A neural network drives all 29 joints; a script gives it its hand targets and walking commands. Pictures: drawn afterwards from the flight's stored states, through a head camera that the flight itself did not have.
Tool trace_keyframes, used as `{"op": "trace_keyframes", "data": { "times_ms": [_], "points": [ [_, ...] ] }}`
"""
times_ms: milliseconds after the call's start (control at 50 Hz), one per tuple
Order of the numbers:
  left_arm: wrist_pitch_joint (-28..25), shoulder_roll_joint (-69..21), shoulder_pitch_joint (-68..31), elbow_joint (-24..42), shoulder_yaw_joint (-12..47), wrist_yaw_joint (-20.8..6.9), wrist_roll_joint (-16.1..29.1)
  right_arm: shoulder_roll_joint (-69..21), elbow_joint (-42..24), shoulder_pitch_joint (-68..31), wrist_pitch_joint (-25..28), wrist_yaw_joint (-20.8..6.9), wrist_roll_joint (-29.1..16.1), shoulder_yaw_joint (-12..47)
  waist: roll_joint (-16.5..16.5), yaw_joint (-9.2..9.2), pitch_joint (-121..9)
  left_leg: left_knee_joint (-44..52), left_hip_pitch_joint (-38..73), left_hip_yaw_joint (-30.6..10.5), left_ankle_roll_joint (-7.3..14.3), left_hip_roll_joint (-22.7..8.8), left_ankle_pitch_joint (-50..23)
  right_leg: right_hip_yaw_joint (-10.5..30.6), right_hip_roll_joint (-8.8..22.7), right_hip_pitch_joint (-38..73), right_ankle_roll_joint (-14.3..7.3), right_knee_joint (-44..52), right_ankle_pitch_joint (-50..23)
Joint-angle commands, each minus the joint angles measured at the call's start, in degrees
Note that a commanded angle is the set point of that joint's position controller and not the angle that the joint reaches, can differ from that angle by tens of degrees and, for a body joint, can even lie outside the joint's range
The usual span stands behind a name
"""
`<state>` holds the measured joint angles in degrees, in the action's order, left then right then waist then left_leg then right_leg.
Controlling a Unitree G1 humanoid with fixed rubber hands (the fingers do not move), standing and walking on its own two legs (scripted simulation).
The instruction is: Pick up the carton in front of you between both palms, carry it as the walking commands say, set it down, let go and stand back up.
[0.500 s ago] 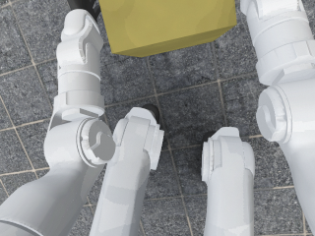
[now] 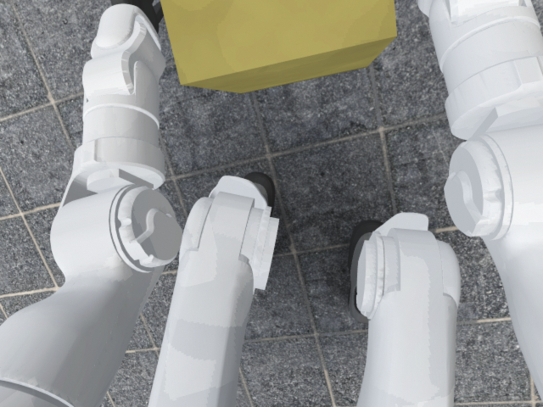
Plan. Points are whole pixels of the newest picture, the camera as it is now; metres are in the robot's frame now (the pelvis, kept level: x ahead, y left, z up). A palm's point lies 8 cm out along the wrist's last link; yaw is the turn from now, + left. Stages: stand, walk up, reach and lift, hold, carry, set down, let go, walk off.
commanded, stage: set down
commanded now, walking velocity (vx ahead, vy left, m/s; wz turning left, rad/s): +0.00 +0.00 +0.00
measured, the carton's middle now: out of the picture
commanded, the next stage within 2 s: let go in 1.66 s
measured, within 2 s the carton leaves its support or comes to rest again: neither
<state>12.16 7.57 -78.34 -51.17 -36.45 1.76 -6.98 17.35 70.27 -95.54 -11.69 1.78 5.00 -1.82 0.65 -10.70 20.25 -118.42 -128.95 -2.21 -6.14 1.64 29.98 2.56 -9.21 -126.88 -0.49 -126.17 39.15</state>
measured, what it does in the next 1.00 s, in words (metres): stands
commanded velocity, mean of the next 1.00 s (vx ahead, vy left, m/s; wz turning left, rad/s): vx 0.00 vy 0.00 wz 0.00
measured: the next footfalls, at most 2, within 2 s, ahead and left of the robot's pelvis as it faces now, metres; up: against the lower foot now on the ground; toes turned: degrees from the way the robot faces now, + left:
none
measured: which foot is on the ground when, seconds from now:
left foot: down 0.00-1.00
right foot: down 0.00-1.00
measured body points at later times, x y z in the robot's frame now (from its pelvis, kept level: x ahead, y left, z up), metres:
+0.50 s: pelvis -0.01 +0.00 -0.01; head +0.38 -0.01 +0.21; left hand +0.49 +0.27 -0.20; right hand +0.60 -0.07 -0.21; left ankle +0.13 +0.14 -0.35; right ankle +0.07 -0.10 -0.35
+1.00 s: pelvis -0.01 +0.01 +0.05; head +0.35 +0.04 +0.31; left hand +0.50 +0.29 -0.08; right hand +0.63 -0.07 -0.07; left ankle +0.13 +0.14 -0.35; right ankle +0.07 -0.09 -0.35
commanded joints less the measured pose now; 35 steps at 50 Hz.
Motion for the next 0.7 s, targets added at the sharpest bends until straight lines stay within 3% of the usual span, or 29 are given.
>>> {"op": "trace_keyframes", "data": {
  "times_ms": [0,100,240,280,320,380,420,540,620,680],
  "points": [
    [-0.93,-32.82,-27.98,2.62,13.74,-10.43,3.24,-35.28,-4.44,-15.88,1.65,-8.95,-1.25,4.59,10.4,-1.78,-47.59,2.57,23.13,6.29,3.27,2.95,-19.48,0.59,1.5,18.79,-0.96,13.42,-19.9],
    [-1.05,-31.19,-27.24,1.38,12.64,-10.41,3.14,-33.32,-3.15,-13.23,1.05,-9.19,1.29,2.89,9.85,-0.21,-44.48,1.96,21.57,5.88,3.29,3.12,-18.28,1.02,1.87,18.53,-1.26,13.06,-19.51],
    [-1.35,-28.68,-24.6,-1.03,9.78,-9.41,1.86,-29.58,-3.53,-13.36,0.63,-9.33,3.15,2.05,10.96,-0.53,-43.04,1.51,20.51,5.97,2.93,2.59,-16.84,1.58,2.72,20.32,-1.1,12.64,-19.7],
    [-1.94,-25.77,-22.81,-2.08,8.08,-8.41,1.39,-25.34,-4.33,-14.2,0.93,-8.57,2.96,2.11,10.9,-1.22,-43.56,1.39,21.19,6.37,2.45,2.01,-16.9,1.81,3.3,21.32,-0.87,12.52,-20.14],
    [-3.32,-16.78,-18.34,-3.88,4.2,-5.77,0.59,-14.8,-5.1,-14.53,1.63,-6.35,2.39,1.73,10.55,-2.06,-44.39,1.32,22.57,6.99,1.81,1.13,-17.38,2.18,4.32,22.79,-0.52,12.57,-20.64],
    [-7.05,4.48,-11.62,-5.59,0.6,0.42,1.77,7.01,-6.47,-15.19,3.08,-0.9,-0.67,2.4,9.88,-3.67,-47.43,1.6,24.63,7.68,0.95,-0.57,-18.96,2.99,6.15,26.03,0.28,12.78,-21.21],
    [-9.01,10.59,-11.64,-7.53,1.43,3.05,4.39,12.63,-6.64,-18.71,3.52,0.96,-3.88,5.06,10.62,-5.0,-50.38,1.89,25.19,7.92,0.97,-1.33,-20.28,3.64,7.05,27.05,0.67,12.62,-21.43],
    [-10.74,12.68,-15.51,-7.54,9.39,3.76,13.31,11.88,-8.58,-25.4,4.17,-0.7,-14.71,14.94,14.99,-8.06,-60.37,2.15,28.07,7.0,2.73,-2.38,-25.95,4.14,8.44,30.7,1.17,11.02,-25.1],
    [-9.64,13.15,-14.74,-3.96,12.28,4.47,16.3,13.33,-9.1,-25.11,3.43,-1.63,-16.68,16.0,14.85,-9.04,-66.43,3.2,34.23,6.55,3.44,-2.07,-28.45,2.55,8.23,31.58,0.81,10.49,-22.68],
    [-8.3,13.91,-13.45,0.2,13.1,5.93,17.75,15.8,-10.01,-24.56,2.51,-1.46,-15.87,15.23,15.0,-8.36,-73.11,4.4,40.62,6.76,3.93,-1.04,-30.1,0.52,7.66,32.87,0.69,10.97,-21.14]
  ]
}}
